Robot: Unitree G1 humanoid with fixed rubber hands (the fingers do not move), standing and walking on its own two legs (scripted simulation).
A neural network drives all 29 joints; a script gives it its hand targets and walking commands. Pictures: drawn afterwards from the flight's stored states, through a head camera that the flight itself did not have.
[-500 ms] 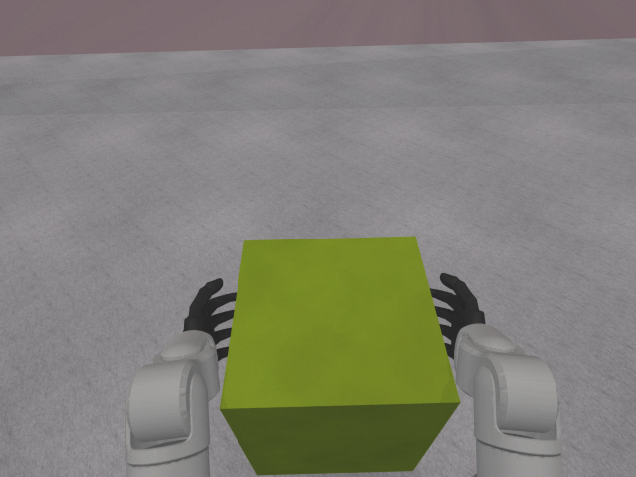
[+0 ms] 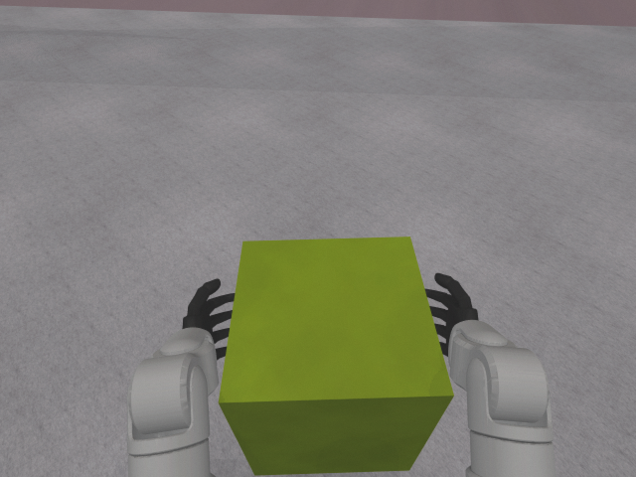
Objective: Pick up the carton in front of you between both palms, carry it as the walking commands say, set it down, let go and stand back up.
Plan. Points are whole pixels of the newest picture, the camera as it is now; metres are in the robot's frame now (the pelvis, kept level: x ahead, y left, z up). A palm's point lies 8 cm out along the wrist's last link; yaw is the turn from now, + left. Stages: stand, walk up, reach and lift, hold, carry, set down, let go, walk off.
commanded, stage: carry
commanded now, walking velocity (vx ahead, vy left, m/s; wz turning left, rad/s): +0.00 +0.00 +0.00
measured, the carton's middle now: (329, 360) +0.28 +0.00 +0.01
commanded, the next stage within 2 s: hold in 1.48 s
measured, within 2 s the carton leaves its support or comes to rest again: neither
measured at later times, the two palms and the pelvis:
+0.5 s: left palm (230, 310) +0.30 +0.12 +0.08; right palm (476, 314) +0.30 -0.17 +0.08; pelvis +0.04 -0.02 +0.00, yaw +0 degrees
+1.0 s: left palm (235, 359) +0.26 +0.12 +0.04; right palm (482, 362) +0.26 -0.18 +0.04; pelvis -0.01 -0.03 +0.00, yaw -1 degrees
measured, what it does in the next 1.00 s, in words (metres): stands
